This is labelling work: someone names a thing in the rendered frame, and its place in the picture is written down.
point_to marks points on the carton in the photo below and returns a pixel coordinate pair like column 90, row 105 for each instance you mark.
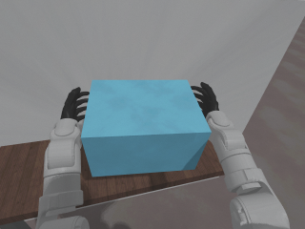
column 140, row 126

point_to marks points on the left robot upper arm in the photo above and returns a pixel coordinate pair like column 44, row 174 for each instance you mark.
column 76, row 222

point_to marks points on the robot right hand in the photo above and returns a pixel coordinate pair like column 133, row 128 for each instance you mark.
column 207, row 97

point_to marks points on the robot right forearm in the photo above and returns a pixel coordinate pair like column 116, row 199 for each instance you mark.
column 241, row 174

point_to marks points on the robot left forearm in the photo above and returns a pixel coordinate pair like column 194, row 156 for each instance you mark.
column 62, row 168

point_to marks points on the robot left hand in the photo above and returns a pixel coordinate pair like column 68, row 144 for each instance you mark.
column 70, row 109

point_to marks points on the right robot upper arm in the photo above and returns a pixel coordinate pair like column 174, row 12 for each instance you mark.
column 257, row 211

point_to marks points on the table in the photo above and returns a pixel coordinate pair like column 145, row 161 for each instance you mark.
column 22, row 181

